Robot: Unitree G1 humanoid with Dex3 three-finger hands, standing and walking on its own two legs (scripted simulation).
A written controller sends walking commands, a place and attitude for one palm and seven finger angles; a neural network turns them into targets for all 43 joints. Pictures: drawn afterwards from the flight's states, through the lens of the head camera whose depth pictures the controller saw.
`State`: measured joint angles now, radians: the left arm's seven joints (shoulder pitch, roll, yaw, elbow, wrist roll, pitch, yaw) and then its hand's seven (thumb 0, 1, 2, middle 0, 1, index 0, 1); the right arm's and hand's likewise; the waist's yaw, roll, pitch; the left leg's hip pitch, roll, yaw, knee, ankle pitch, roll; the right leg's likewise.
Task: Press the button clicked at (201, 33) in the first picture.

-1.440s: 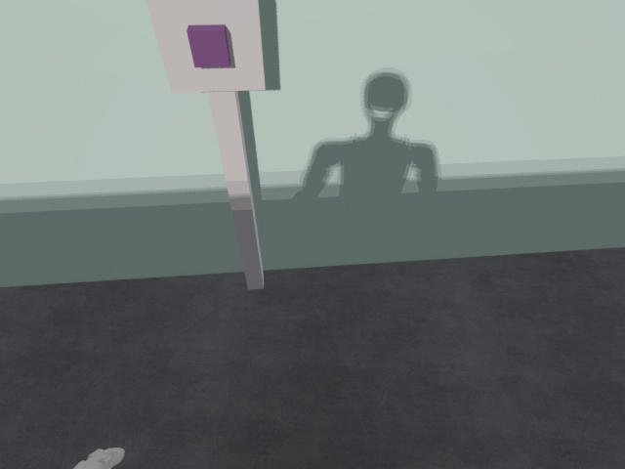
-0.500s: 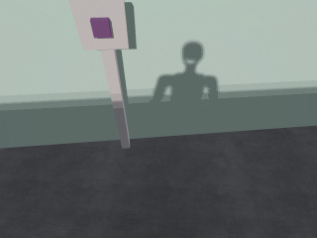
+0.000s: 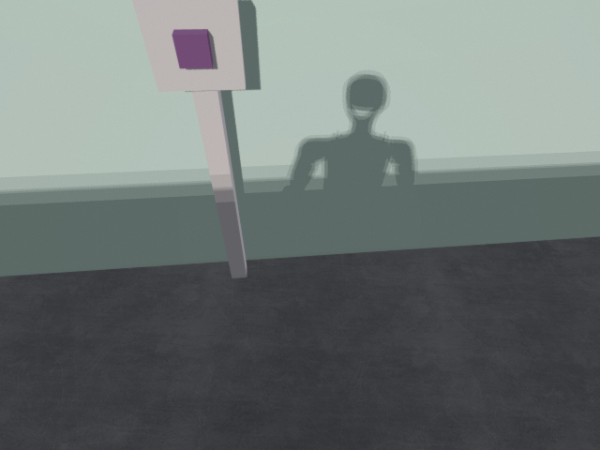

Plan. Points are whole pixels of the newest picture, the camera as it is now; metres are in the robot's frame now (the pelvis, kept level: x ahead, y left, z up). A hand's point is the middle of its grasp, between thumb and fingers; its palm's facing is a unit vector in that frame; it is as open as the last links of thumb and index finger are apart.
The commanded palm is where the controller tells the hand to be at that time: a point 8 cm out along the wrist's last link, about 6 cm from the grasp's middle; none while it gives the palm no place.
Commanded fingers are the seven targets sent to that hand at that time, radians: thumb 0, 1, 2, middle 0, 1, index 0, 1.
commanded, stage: turn to face it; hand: left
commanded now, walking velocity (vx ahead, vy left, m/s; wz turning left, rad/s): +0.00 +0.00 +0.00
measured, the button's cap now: (193, 48) +0.82 +0.28 +0.15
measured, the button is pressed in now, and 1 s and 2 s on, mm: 0 0 0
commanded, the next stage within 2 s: take the last steps up to it in 0.34 s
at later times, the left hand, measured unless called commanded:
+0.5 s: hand out of the picture +0.05 +0.22 -0.17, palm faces +0.04 -0.96 -0.28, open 7.4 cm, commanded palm none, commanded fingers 0.00 0.90 0.90 -0.20 -0.30 -0.20 -0.30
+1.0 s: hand out of the picture +0.14 +0.18 -0.18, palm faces +0.12 -0.97 -0.20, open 7.4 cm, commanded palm none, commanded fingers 0.00 0.90 0.90 -0.20 -0.30 -0.20 -0.30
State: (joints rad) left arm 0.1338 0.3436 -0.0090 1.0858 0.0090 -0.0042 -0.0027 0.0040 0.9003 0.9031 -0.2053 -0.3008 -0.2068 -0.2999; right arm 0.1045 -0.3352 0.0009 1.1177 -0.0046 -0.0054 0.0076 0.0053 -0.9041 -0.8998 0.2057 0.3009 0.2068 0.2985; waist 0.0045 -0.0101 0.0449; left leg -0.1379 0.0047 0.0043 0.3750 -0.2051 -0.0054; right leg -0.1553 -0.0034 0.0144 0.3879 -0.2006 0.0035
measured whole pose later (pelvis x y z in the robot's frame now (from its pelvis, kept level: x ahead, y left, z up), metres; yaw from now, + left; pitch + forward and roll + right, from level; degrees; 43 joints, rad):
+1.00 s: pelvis +0.10 -0.01 -0.02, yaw +6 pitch +0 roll +0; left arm 0.23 0.17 0.04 1.02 0.02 -0.06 -0.01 0.00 0.91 0.90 -0.20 -0.30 -0.20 -0.30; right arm 0.49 -0.13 -0.03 1.19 -0.02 -0.02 -0.01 0.00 -0.90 -0.90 0.21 0.30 0.21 0.30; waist -0.03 0.01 0.05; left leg -0.18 0.02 -0.03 0.68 -0.46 0.01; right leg -0.33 -0.05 -0.11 0.58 -0.24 -0.02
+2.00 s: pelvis +0.32 +0.04 -0.02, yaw +8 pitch -1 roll +1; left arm 0.11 0.15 0.05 0.98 0.03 0.02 0.04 0.00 0.91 0.90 -0.21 -0.30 -0.21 -0.30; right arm 0.19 -0.17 -0.07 1.05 -0.01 0.06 -0.01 0.00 -0.91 -0.90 0.20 0.30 0.20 0.30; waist 0.00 0.00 0.11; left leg -0.38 0.02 0.04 0.96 -0.50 -0.05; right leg -0.37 -0.11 -0.12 0.55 -0.15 0.00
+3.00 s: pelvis +0.29 +0.01 +0.00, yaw +5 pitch -2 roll +0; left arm 0.31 0.11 0.00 1.15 0.00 -0.01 0.04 0.00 0.91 0.90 -0.20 -0.30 -0.20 -0.30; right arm 0.28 -0.13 -0.01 1.18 -0.01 0.01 -0.03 0.00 -0.91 -0.90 0.20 0.30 0.20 0.30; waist 0.00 0.02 0.03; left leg -0.16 0.09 0.07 0.40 -0.21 -0.06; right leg -0.13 0.03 -0.08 0.41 -0.26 -0.06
